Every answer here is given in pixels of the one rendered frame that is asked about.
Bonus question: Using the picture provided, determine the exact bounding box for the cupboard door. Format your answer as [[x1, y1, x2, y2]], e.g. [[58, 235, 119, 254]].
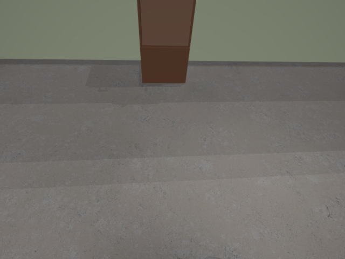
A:
[[140, 0, 194, 46]]

